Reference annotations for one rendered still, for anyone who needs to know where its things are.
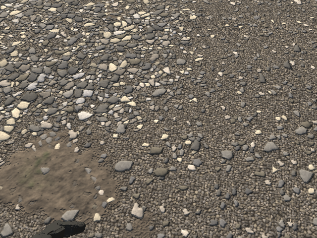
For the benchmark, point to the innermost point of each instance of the left robot hand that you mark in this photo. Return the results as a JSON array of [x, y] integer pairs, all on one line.
[[60, 229]]

